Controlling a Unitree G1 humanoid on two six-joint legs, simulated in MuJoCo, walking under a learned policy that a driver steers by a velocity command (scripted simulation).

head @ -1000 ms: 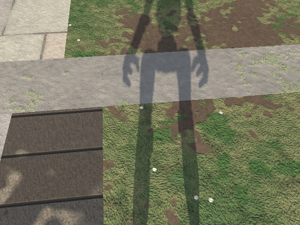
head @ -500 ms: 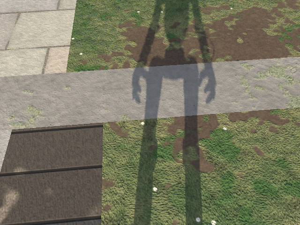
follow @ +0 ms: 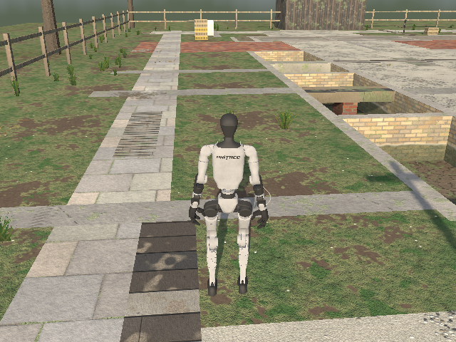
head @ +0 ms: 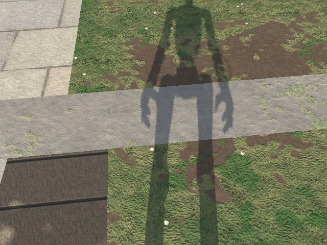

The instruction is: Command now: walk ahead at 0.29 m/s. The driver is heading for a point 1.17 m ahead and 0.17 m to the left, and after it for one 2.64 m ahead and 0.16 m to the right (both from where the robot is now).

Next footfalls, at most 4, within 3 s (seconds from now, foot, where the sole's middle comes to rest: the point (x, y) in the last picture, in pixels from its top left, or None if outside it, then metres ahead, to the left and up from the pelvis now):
0.58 left None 0.44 0.10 -0.77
1.14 right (200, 195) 0.76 -0.13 -0.77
1.74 left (144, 147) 1.04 0.13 -0.77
2.28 right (161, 98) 1.41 0.04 -0.77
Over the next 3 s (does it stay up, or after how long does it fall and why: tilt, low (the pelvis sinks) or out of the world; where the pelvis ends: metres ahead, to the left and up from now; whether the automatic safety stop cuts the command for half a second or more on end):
stays up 1.61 0.17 0.01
